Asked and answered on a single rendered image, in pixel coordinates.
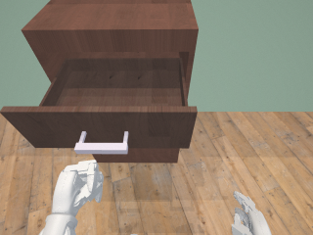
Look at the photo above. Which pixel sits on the cabinet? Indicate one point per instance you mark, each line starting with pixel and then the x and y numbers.
pixel 116 29

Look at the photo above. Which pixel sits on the robot left forearm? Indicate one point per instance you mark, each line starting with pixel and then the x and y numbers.
pixel 59 223

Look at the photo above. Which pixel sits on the drawer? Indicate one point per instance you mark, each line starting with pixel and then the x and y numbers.
pixel 105 97

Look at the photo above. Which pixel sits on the handle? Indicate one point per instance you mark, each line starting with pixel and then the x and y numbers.
pixel 101 148

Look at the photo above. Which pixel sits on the right robot hand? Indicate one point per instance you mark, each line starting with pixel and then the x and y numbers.
pixel 254 222

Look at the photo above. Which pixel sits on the left robot hand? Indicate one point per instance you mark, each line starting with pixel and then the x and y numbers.
pixel 83 177

